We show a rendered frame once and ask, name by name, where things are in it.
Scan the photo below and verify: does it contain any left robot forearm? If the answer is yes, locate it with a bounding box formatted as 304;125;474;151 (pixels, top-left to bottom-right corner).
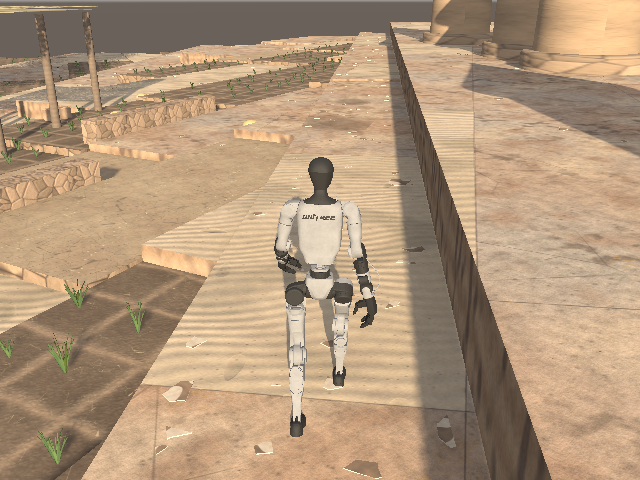
274;237;289;264

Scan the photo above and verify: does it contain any right robot forearm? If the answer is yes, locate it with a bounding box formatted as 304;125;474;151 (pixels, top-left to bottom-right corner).
353;243;375;299

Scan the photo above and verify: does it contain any right robot hand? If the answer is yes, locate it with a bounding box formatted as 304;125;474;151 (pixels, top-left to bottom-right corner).
353;296;377;328

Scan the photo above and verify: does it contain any robot left upper arm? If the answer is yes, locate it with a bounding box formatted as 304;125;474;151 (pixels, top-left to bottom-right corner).
276;200;301;252

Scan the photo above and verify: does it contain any right robot foot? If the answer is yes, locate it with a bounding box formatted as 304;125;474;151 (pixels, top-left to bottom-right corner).
333;366;346;387

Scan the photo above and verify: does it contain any left robot hand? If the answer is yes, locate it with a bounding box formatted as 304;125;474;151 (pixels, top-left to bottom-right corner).
278;255;302;274

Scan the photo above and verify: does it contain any robot right shin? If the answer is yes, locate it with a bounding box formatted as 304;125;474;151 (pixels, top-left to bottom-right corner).
334;318;349;375

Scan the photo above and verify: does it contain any robot right upper arm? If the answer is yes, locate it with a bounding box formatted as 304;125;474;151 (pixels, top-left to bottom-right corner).
341;201;363;259

